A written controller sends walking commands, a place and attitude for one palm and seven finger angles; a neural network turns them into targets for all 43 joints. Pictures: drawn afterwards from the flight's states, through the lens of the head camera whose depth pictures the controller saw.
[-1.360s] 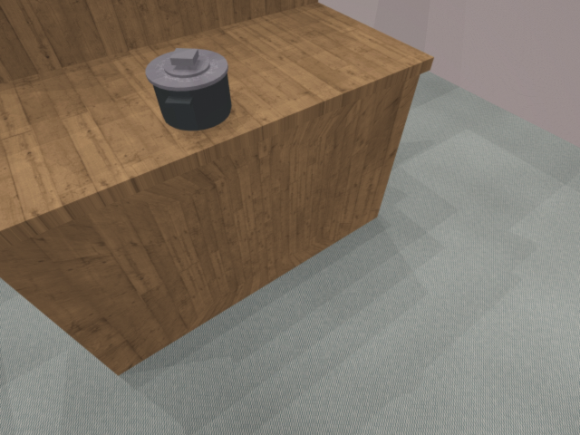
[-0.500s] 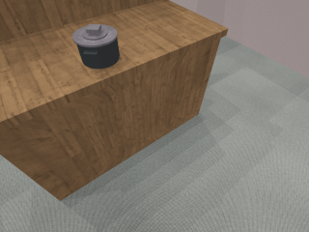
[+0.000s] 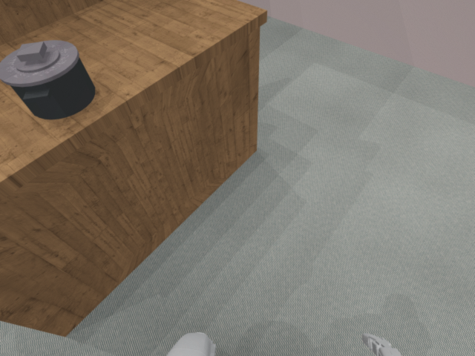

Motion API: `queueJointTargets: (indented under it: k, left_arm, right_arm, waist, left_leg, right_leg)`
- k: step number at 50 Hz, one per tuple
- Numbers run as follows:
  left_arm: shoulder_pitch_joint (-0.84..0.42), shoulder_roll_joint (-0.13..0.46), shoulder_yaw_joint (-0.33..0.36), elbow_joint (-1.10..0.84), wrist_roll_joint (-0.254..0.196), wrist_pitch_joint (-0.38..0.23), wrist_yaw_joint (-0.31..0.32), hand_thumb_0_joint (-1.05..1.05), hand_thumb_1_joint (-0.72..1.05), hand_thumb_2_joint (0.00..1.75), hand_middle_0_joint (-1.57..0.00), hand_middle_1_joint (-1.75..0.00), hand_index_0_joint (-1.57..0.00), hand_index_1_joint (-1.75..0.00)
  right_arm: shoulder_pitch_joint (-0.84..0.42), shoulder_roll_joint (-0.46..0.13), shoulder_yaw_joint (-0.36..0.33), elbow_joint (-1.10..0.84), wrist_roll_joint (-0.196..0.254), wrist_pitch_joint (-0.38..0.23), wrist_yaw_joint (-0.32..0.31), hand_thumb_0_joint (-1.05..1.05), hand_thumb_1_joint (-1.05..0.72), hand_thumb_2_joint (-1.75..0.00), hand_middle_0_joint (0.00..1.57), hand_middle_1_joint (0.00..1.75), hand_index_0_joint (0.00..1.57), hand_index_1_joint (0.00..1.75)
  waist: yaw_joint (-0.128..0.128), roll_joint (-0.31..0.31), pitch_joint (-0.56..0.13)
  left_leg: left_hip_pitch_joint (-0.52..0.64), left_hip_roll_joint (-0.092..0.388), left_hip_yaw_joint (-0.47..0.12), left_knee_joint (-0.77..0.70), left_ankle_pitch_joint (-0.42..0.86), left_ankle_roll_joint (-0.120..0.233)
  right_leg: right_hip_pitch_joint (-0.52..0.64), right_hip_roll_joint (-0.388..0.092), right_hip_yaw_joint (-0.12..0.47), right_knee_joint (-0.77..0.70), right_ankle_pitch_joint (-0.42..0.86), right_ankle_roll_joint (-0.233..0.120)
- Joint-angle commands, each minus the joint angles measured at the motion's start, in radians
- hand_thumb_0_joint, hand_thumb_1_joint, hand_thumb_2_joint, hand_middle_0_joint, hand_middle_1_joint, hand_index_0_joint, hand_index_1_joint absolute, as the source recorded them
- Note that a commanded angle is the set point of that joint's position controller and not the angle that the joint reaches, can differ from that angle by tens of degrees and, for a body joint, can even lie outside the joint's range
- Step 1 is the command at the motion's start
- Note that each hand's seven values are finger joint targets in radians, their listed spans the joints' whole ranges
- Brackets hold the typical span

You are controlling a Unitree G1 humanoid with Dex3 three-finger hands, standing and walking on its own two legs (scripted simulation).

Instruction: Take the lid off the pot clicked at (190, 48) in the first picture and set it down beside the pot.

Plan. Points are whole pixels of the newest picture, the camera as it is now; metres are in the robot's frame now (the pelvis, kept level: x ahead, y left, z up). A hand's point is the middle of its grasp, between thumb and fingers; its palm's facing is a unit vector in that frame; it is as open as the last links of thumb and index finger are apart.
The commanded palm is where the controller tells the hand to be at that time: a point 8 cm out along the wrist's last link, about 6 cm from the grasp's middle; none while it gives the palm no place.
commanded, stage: walk to a spot facing it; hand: left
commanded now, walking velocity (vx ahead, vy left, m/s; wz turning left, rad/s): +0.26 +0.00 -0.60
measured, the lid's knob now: (32, 51) +0.66 +0.54 +0.13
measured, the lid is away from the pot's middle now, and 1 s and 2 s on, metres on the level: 0.00 0.00 0.00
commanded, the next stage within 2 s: none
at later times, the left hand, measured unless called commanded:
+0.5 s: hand (142, 300) +0.22 +0.24 -0.17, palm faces -0.27 -0.94 -0.18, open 7.4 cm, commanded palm none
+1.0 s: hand (238, 214) +0.45 +0.06 -0.17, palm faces -0.58 -0.79 -0.20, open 7.3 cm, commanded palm none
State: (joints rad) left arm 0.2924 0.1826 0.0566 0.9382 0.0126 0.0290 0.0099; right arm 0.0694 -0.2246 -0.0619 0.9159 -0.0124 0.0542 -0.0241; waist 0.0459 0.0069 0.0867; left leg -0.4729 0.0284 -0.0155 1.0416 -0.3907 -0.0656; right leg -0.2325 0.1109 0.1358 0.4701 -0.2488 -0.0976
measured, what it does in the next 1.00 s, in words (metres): walks ahead, turning right: left foot, then right foot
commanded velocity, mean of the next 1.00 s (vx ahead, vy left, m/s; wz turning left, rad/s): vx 0.27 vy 0.00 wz -0.60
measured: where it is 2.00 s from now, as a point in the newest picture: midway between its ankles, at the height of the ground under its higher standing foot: (289, 294)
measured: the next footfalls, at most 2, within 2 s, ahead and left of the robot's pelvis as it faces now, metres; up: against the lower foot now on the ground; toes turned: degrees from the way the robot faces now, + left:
left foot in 0.30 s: +0.08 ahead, +0.15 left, +0.00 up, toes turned -11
right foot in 0.76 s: +0.30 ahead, -0.14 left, +0.00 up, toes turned -33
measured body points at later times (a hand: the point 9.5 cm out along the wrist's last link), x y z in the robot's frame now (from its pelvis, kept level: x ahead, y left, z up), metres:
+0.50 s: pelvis +0.10 +0.05 +0.00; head +0.15 +0.07 +0.45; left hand +0.24 +0.29 -0.16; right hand +0.05 -0.20 -0.12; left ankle +0.04 +0.16 -0.74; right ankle +0.08 -0.10 -0.65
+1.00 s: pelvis +0.26 -0.04 -0.01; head +0.29 -0.06 +0.44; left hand +0.48 +0.10 -0.16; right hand +0.17 -0.26 -0.16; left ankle +0.39 +0.08 -0.68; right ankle +0.26 -0.11 -0.74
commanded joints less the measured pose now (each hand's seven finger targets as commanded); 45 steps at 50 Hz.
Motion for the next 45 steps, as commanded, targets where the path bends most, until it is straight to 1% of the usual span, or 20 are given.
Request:
queueJointTargets:
  k: [1,8,10,12,13,14,15,16,19,22,30,32,34,35,36,37,38,40,42,45]
  left_arm:
    - [0.078,0.212,0.059,-0.071,0.005,-0.019,0.016,0.0,0.9,0.9,-0.2,-0.3,-0.2,-0.3]
    - [0.075,0.239,0.065,-0.094,0.012,-0.033,0.002,0.0,0.9,0.9,-0.2,-0.3,-0.2,-0.3]
    - [0.046,0.246,0.066,-0.104,0.011,-0.035,-0.003,0.0,0.9,0.9,-0.2,-0.3,-0.2,-0.3]
    - [-0.013,0.237,0.063,-0.122,0.006,-0.036,-0.006,0.0,0.9,0.9,-0.2,-0.3,-0.2,-0.3]
    - [-0.04,0.2,0.054,-0.139,0.004,-0.04,-0.012,0.0,0.9,0.9,-0.2,-0.3,-0.2,-0.3]
    - [-0.033,0.138,0.044,-0.158,-0.004,-0.046,-0.027,0.0,0.9,0.9,-0.2,-0.3,-0.2,-0.3]
    - [-0.071,0.156,0.051,-0.19,0.009,-0.059,-0.035,0.0,0.9,0.9,-0.2,-0.3,-0.2,-0.3]
    - [-0.084,0.182,0.058,-0.169,0.019,-0.058,-0.041,0.0,0.9,0.9,-0.2,-0.3,-0.2,-0.3]
    - [-0.088,0.15,0.046,-0.137,0.023,-0.043,-0.063,0.0,0.9,0.9,-0.2,-0.3,-0.2,-0.3]
    - [-0.112,0.101,0.021,-0.127,0.02,-0.031,-0.071,0.0,0.9,0.9,-0.2,-0.3,-0.2,-0.3]
    - [-0.336,0.055,-0.013,-0.159,0.014,-0.023,-0.083,0.0,0.9,0.9,-0.2,-0.3,-0.2,-0.3]
    - [-0.317,0.075,-0.009,-0.148,0.015,-0.024,-0.076,0.0,0.9,0.9,-0.2,-0.3,-0.2,-0.3]
    - [-0.192,0.107,0.006,-0.113,0.015,-0.027,-0.069,0.0,0.9,0.9,-0.2,-0.3,-0.2,-0.3]
    - [-0.082,0.139,0.019,-0.08,0.017,-0.034,-0.064,0.0,0.9,0.9,-0.2,-0.3,-0.2,-0.3]
    - [0.055,0.205,0.038,-0.042,0.019,-0.045,-0.054,0.0,0.9,0.9,-0.2,-0.3,-0.2,-0.3]
    - [0.143,0.296,0.052,-0.034,0.007,-0.054,-0.038,0.0,0.9,0.9,-0.2,-0.3,-0.2,-0.3]
    - [0.151,0.332,0.065,-0.031,-0.017,-0.044,-0.027,0.0,0.9,0.9,-0.2,-0.3,-0.2,-0.3]
    - [-0.019,0.268,0.048,-0.088,-0.016,-0.044,-0.019,0.0,0.9,0.9,-0.2,-0.3,-0.2,-0.3]
    - [-0.12,0.217,0.035,-0.114,-0.002,-0.059,-0.005,0.0,0.9,0.9,-0.2,-0.3,-0.2,-0.3]
    - [-0.126,0.211,0.036,-0.109,0.01,-0.065,-0.007,0.0,0.9,0.9,-0.2,-0.3,-0.2,-0.3]
  right_arm:
    - [-0.04,-0.073,-0.009,-0.109,0.002,-0.025,-0.005,0.0,-0.9,-0.9,0.2,0.3,0.2,0.3]
    - [-0.081,-0.069,-0.007,-0.174,0.004,-0.065,0.013,0.0,-0.9,-0.9,0.2,0.3,0.2,0.3]
    - [-0.037,-0.07,-0.009,-0.175,0.006,-0.075,0.014,0.0,-0.9,-0.9,0.2,0.3,0.2,0.3]
    - [0.078,-0.082,-0.011,-0.149,0.008,-0.088,0.008,0.0,-0.9,-0.9,0.2,0.3,0.2,0.3]
    - [0.187,-0.124,-0.017,-0.12,0.006,-0.099,-0.002,0.0,-0.9,-0.9,0.2,0.3,0.2,0.3]
    - [0.281,-0.233,-0.04,-0.106,-0.013,-0.104,-0.004,0.0,-0.9,-0.9,0.2,0.3,0.2,0.3]
    - [0.309,-0.256,-0.037,-0.114,-0.007,-0.105,-0.004,0.0,-0.9,-0.9,0.2,0.3,0.2,0.3]
    - [0.276,-0.195,-0.02,-0.117,-0.016,-0.104,0.002,0.0,-0.9,-0.9,0.2,0.3,0.2,0.3]
    - [0.246,-0.108,0.016,-0.097,-0.008,-0.129,-0.001,0.0,-0.9,-0.9,0.2,0.3,0.2,0.3]
    - [0.328,-0.094,0.027,-0.048,-0.002,-0.148,-0.007,0.0,-0.9,-0.9,0.2,0.3,0.2,0.3]
    - [0.477,-0.098,0.028,0.047,-0.008,-0.145,-0.017,0.0,-0.9,-0.9,0.2,0.3,0.2,0.3]
    - [0.484,-0.113,0.02,0.059,-0.008,-0.14,-0.017,0.0,-0.9,-0.9,0.2,0.3,0.2,0.3]
    - [0.445,-0.15,0.01,0.056,-0.003,-0.139,-0.016,0.0,-0.9,-0.9,0.2,0.3,0.2,0.3]
    - [0.43,-0.161,0.006,0.048,0.001,-0.138,-0.013,0.0,-0.9,-0.9,0.2,0.3,0.2,0.3]
    - [0.422,-0.139,0.012,0.035,0.014,-0.134,-0.004,0.0,-0.9,-0.9,0.2,0.3,0.2,0.3]
    - [0.455,-0.065,0.022,0.01,0.028,-0.134,-0.001,0.0,-0.9,-0.9,0.2,0.3,0.2,0.3]
    - [0.371,-0.081,0.014,-0.017,0.018,-0.136,-0.01,0.0,-0.9,-0.9,0.2,0.3,0.2,0.3]
    - [0.345,-0.094,0.008,-0.017,0.003,-0.12,0.001,0.0,-0.9,-0.9,0.2,0.3,0.2,0.3]
    - [0.357,-0.076,0.006,-0.004,-0.012,-0.09,0.006,0.0,-0.9,-0.9,0.2,0.3,0.2,0.3]
    - [0.367,-0.036,0.007,-0.002,-0.014,-0.071,0.01,0.0,-0.9,-0.9,0.2,0.3,0.2,0.3]
  waist:
    - [0.007,-0.106,-0.136]
    - [0.036,-0.127,-0.091]
    - [0.012,-0.136,-0.084]
    - [-0.047,-0.12,-0.103]
    - [-0.098,-0.034,-0.146]
    - [-0.131,0.254,-0.169]
    - [-0.125,0.212,-0.085]
    - [-0.107,0.079,-0.035]
    - [-0.054,0.108,0.007]
    - [-0.054,0.112,-0.025]
    - [-0.102,0.139,0.023]
    - [-0.083,0.144,-0.002]
    - [-0.011,0.152,-0.076]
    - [0.04,0.15,-0.143]
    - [0.103,0.08,-0.228]
    - [0.103,-0.119,-0.337]
    - [0.097,-0.076,-0.31]
    - [0.009,-0.05,-0.166]
    - [-0.066,0.009,-0.083]
    - [-0.093,-0.032,-0.096]
  left_leg:
    - [-0.079,-0.003,-0.025,-0.039,0.008,-0.003]
    - [0.011,-0.037,-0.013,-0.255,-0.055,0.027]
    - [0.095,-0.056,-0.005,-0.354,-0.025,0.035]
    - [0.361,-0.054,-0.013,-0.584,0.073,0.048]
    - [0.591,0.033,-0.083,-0.686,0.041,0.072]
    - [0.737,0.319,-0.442,-0.809,-0.135,0.163]
    - [0.629,0.461,-0.564,-0.845,-0.1,0.267]
    - [0.516,0.413,-0.507,-0.857,-0.097,0.28]
    - [0.433,0.297,-0.229,-0.841,0.261,0.222]
    - [0.506,0.23,-0.014,-0.782,0.693,0.162]
    - [0.562,0.213,0.166,-0.761,0.923,0.145]
    - [0.56,0.238,0.195,-0.675,1.096,0.145]
    - [0.527,0.251,0.228,-0.491,1.189,0.146]
    - [0.449,0.236,0.236,-0.317,1.123,0.131]
    - [0.21,0.224,0.243,-0.045,0.836,0.096]
    - [-0.117,0.059,0.228,0.341,-0.138,0.041]
    - [-0.206,0.063,0.078,0.459,-0.195,0.056]
    - [-0.171,0.14,0.015,0.427,-0.006,0.044]
    - [-0.074,0.163,0.009,0.286,0.019,0.025]
    - [0.004,0.142,0.052,0.103,0.063,0.002]
  right_leg:
    - [0.212,-0.274,0.321,-0.093,0.544,-0.098]
    - [0.14,-0.265,0.445,-0.15,0.154,-0.133]
    - [0.084,-0.239,0.441,-0.14,0.119,-0.116]
    - [-0.096,-0.169,0.39,-0.047,0.047,-0.06]
    - [-0.262,-0.092,0.308,0.076,-0.037,-0.019]
    - [-0.492,0.041,0.121,0.365,-0.286,0.041]
    - [-0.568,-0.045,-0.016,0.533,-0.325,0.079]
    - [-0.553,-0.089,-0.025,0.63,-0.263,0.086]
    - [-0.548,-0.155,-0.059,0.729,-0.076,0.104]
    - [-0.56,-0.155,-0.134,0.729,-0.003,0.107]
    - [-0.452,-0.114,-0.296,0.291,0.103,0.065]
    - [-0.34,-0.083,-0.316,0.237,0.071,0.034]
    - [-0.144,-0.061,-0.312,0.188,0.045,0.0]
    - [0.05,-0.051,-0.31,0.125,0.066,-0.016]
    - [0.375,-0.132,-0.214,0.084,0.128,-0.07]
    - [0.595,-0.473,0.307,0.027,0.253,-0.219]
    - [0.513,-0.55,0.428,-0.099,0.258,-0.273]
    - [0.171,-0.469,0.319,-0.194,-0.051,-0.169]
    - [-0.063,-0.395,0.188,-0.225,-0.03,-0.153]
    - [-0.174,-0.312,0.083,-0.218,0.029,-0.122]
